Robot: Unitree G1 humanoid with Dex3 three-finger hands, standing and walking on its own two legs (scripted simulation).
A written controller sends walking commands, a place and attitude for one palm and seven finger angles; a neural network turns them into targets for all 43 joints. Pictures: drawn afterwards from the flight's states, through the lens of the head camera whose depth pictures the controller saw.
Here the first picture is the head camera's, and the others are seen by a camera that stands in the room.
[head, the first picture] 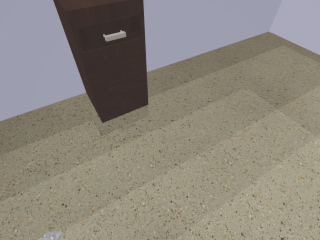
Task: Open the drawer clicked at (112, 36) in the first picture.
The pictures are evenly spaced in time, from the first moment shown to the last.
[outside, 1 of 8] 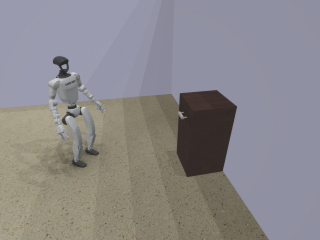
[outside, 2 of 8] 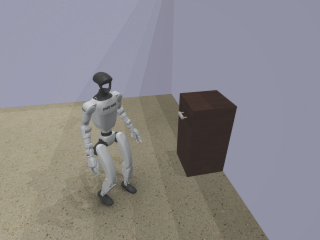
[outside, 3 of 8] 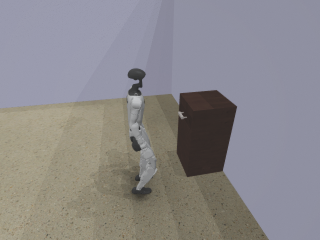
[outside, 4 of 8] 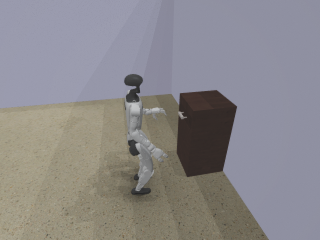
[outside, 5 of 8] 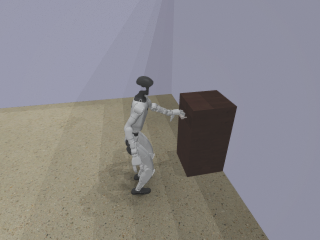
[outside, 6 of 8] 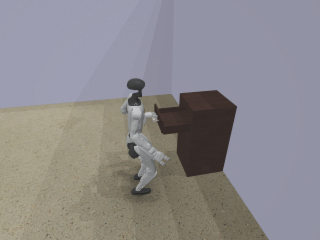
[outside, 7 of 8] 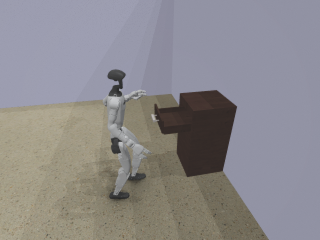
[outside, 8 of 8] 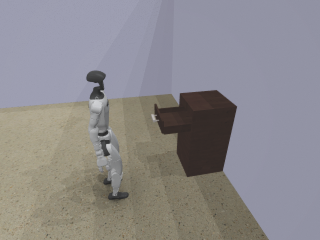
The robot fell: no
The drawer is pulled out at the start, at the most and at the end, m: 0.00 0.30 0.30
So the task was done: yes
